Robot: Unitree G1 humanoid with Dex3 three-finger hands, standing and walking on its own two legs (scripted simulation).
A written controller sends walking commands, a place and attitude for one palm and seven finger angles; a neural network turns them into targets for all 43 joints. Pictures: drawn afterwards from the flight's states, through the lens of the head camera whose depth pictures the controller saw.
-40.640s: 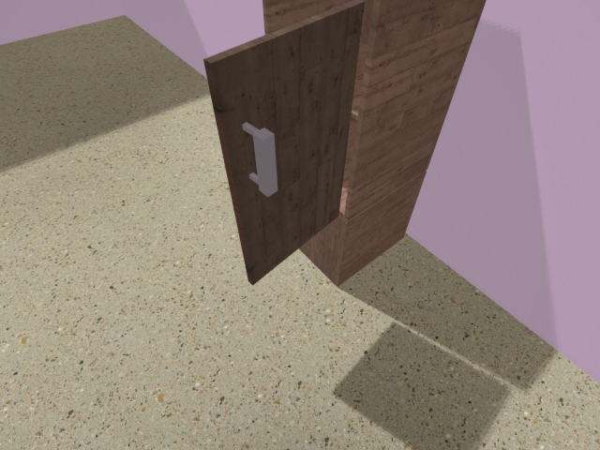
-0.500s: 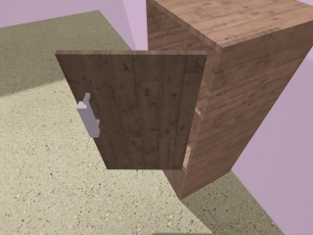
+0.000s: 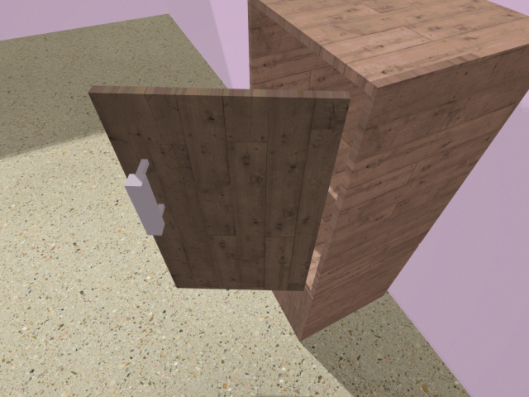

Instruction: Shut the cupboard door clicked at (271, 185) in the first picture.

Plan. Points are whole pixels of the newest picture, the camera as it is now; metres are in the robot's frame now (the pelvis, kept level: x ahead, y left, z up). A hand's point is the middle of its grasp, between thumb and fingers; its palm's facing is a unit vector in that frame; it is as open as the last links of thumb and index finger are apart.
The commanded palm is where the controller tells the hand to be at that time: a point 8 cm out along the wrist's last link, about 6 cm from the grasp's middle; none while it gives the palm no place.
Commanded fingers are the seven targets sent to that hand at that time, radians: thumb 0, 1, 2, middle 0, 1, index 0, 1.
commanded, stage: look again from close up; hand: left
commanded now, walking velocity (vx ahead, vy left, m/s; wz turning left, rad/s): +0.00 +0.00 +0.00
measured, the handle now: (150, 197) +0.40 +0.23 +0.06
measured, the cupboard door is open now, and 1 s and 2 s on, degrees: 62 62 62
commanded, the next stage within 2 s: raise the hand and make a fist in 0.20 s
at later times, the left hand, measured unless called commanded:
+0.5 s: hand (148, 356) +0.18 +0.19 -0.03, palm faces +0.23 -0.97 -0.13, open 7.1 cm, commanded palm +0.10 +0.22 -0.06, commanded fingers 0.00 0.90 0.90 -0.38 -0.50 -0.38 -0.50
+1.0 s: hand (148, 377) +0.15 +0.18 -0.02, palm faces -0.01 -1.00 -0.02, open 4.8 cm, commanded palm +0.12 +0.23 -0.01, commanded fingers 0.00 0.90 0.90 -0.84 -1.00 -0.84 -1.00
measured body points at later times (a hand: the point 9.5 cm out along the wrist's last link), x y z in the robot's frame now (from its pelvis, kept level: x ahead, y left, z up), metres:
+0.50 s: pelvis -0.02 +0.00 -0.02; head -0.01 -0.02 +0.43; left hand +0.16 +0.24 -0.02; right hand +0.08 -0.26 -0.13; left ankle -0.03 +0.11 -0.74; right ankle +0.00 -0.12 -0.74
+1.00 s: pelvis -0.06 -0.01 -0.09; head +0.00 -0.01 +0.36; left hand +0.15 +0.23 -0.02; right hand +0.15 -0.21 -0.16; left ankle -0.03 +0.11 -0.74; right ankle -0.01 -0.12 -0.74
